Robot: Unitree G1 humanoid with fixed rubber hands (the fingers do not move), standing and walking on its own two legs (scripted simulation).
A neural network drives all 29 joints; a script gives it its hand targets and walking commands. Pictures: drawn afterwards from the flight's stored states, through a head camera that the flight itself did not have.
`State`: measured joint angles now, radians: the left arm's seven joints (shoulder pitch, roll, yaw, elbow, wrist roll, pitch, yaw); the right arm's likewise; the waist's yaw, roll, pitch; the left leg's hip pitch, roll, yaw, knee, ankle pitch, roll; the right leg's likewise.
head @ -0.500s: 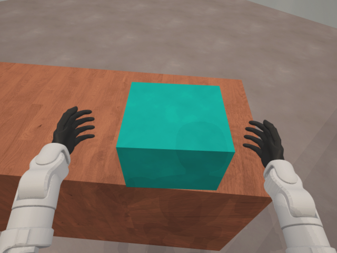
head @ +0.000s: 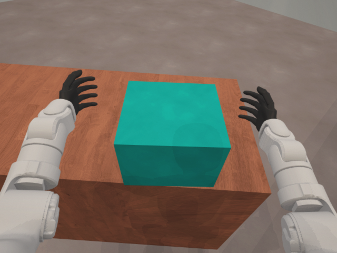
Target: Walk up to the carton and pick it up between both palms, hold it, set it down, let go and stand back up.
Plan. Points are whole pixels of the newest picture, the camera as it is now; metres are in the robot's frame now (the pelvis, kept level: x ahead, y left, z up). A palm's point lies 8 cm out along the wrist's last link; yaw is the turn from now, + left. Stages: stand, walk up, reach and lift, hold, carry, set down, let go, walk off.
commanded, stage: reach and lift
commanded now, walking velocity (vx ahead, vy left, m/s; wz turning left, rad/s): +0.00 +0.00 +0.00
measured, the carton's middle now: (170, 133) +0.45 -0.01 +0.03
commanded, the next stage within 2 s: none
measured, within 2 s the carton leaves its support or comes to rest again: neither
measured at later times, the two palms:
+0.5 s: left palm (82, 116) +0.43 +0.22 +0.10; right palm (249, 128) +0.41 -0.21 +0.09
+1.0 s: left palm (95, 125) +0.43 +0.20 +0.07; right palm (245, 134) +0.41 -0.21 +0.06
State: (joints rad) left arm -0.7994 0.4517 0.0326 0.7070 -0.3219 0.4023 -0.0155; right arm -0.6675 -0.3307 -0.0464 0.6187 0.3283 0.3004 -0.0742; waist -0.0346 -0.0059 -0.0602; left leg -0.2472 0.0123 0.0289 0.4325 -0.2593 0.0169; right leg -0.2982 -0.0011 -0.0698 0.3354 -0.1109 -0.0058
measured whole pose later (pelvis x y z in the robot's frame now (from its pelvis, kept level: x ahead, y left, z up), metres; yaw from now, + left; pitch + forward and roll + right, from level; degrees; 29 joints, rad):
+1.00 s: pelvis -0.02 -0.01 -0.03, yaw +0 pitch +18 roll -1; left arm -1.01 0.34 -0.15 1.38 -0.39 -0.22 -0.01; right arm -0.88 -0.25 0.05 1.16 0.34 -0.15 -0.09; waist -0.04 0.01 -0.23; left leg -0.70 0.02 0.01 0.72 -0.34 0.00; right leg -0.75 -0.01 -0.09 0.61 -0.19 -0.02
